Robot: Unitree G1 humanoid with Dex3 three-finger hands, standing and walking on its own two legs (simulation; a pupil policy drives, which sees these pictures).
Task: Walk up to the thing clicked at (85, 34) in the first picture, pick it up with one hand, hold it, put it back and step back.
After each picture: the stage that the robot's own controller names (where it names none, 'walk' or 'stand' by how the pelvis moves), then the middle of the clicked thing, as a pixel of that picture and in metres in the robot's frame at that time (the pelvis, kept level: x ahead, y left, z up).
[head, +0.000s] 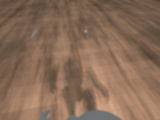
stand; (85, 34) +2.04 +0.12 -0.66
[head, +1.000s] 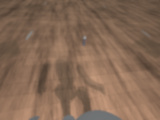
walk; (84, 41) +1.90 +0.09 -0.65
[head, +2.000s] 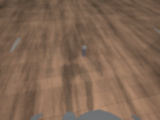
walk; (83, 51) +1.28 +0.10 -0.65
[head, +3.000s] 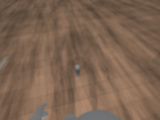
walk; (77, 71) +0.80 +0.17 -0.62
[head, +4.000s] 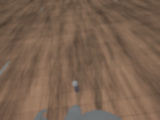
walk; (75, 86) +0.53 +0.23 -0.64
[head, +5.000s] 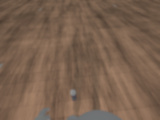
stand; (73, 95) +0.43 +0.19 -0.65
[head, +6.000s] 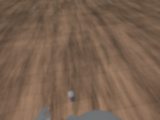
stand; (71, 96) +0.39 +0.21 -0.64
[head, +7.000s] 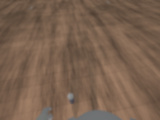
stand; (71, 98) +0.36 +0.21 -0.66
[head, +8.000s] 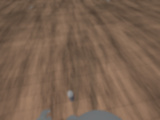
stand; (71, 96) +0.38 +0.22 -0.65
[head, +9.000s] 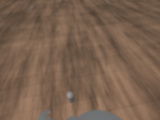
stand; (70, 97) +0.37 +0.23 -0.65
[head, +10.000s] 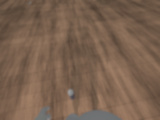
stand; (71, 94) +0.37 +0.22 -0.65
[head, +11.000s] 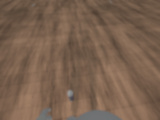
stand; (70, 96) +0.39 +0.21 -0.65
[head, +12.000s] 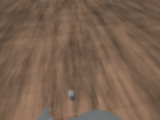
stand; (71, 95) +0.39 +0.21 -0.65
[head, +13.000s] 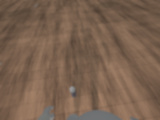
stand; (73, 92) +0.43 +0.21 -0.65
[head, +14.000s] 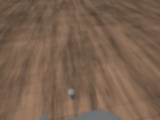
stand; (71, 94) +0.42 +0.22 -0.66
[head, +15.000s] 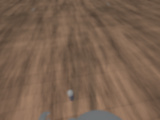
stand; (71, 95) +0.42 +0.22 -0.66
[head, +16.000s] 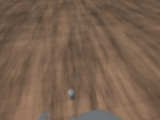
stand; (71, 95) +0.42 +0.22 -0.66
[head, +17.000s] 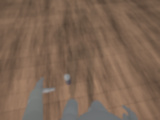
go down; (67, 79) +0.46 +0.21 -0.57
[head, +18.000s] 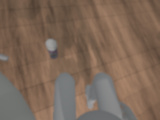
go down; (52, 50) +0.51 +0.26 -0.24
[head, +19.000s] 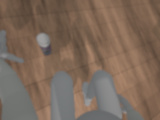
close in; (45, 46) +0.50 +0.27 -0.22
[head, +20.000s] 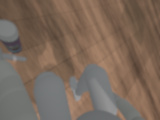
close; (11, 41) +0.49 +0.31 -0.17
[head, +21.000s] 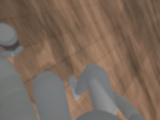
lift; (10, 43) +0.46 +0.31 -0.17
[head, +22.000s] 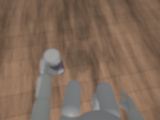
lift; (56, 64) +0.36 +0.22 +0.01
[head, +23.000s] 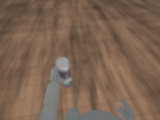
hold; (65, 74) +0.32 +0.17 +0.05
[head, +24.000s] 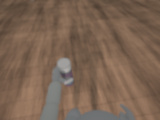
hold; (66, 74) +0.32 +0.16 +0.05
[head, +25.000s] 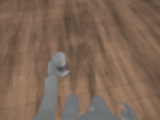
crouch; (62, 66) +0.38 +0.18 -0.01
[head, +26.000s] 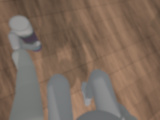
lower; (30, 38) +0.52 +0.28 -0.06
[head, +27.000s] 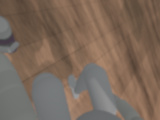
lower; (4, 39) +0.48 +0.31 -0.17
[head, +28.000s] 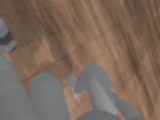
lower; (2, 37) +0.48 +0.32 -0.17
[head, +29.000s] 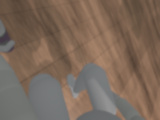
lower; out of the picture +0.49 +0.32 -0.17
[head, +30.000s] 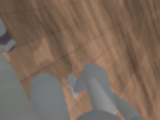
lower; (0, 37) +0.48 +0.32 -0.17
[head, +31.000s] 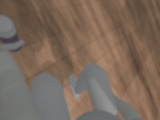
open; (9, 38) +0.50 +0.30 -0.18
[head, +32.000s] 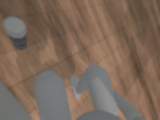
stand; (18, 37) +0.49 +0.30 -0.18
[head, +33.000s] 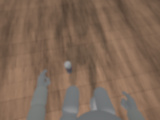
walk; (68, 68) +0.50 +0.20 -0.44
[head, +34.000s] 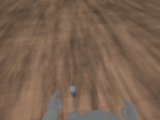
stand; (73, 92) +0.45 +0.18 -0.60
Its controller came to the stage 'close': yes
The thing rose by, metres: 0.70
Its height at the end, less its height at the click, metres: +0.00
